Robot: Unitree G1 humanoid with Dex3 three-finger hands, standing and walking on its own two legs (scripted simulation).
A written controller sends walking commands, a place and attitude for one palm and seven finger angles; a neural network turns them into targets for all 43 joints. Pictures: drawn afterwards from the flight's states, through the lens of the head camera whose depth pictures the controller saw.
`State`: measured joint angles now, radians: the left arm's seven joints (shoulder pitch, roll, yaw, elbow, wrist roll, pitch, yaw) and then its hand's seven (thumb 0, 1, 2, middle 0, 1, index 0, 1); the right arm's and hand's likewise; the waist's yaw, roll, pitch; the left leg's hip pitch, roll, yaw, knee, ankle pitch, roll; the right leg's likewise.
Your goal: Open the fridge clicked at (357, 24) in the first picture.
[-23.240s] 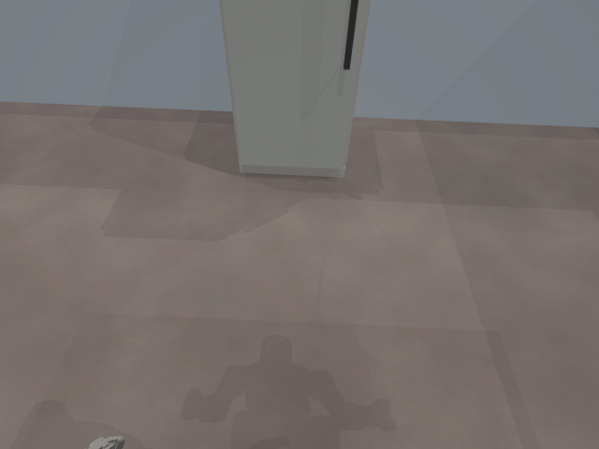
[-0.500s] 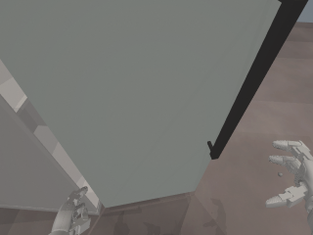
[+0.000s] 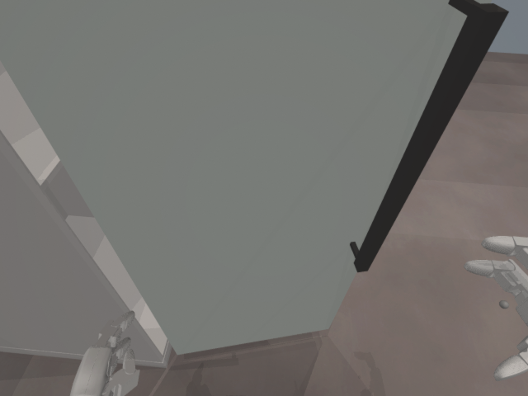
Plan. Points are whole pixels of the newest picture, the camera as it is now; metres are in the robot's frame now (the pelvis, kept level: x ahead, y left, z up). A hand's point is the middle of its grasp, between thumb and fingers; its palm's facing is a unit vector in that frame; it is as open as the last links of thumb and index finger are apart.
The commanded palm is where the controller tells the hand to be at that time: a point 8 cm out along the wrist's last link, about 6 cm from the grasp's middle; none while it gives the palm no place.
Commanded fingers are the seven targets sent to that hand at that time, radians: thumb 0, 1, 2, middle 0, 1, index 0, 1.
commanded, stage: draw the hand back to the body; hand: right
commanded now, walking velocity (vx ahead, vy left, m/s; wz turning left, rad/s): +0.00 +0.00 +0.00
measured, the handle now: (394, 176) +0.42 -0.17 +0.13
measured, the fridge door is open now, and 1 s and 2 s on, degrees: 76 76 76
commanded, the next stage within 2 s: step back with the hand held close in 1.18 s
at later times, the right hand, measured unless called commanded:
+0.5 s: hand out of the picture +0.23 -0.30 +0.16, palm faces +0.46 +0.81 -0.36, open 11.8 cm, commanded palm +0.17 -0.33 +0.18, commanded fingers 0.00 -0.39 -0.65 0.22 0.60 0.22 0.60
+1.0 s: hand out of the picture +0.20 -0.27 +0.20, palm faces +0.50 +0.77 -0.40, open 7.6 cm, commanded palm +0.16 -0.30 +0.21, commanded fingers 0.00 -0.90 -0.90 0.20 0.30 0.20 0.30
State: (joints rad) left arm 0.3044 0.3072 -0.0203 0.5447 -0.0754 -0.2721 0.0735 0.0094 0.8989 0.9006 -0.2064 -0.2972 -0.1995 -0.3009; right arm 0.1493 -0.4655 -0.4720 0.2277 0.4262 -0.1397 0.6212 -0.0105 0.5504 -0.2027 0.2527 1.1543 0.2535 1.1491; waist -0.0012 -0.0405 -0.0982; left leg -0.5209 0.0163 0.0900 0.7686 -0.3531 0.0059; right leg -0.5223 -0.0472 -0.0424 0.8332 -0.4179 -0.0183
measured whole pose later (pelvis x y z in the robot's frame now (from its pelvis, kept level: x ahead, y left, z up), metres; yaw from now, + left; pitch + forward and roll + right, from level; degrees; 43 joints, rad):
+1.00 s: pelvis +0.02 +0.01 +0.03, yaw -1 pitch -4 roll +0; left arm 0.21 0.24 -0.01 0.67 -0.01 -0.17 0.08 0.01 0.90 0.90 -0.21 -0.30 -0.20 -0.30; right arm 0.43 -0.37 -0.35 -0.36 0.06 -0.07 -0.11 0.01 -0.83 -0.87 0.21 0.34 0.21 0.34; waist -0.08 -0.06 0.00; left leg -0.13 0.02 0.09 0.46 -0.26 0.01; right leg -0.12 -0.02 -0.04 0.48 -0.29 0.00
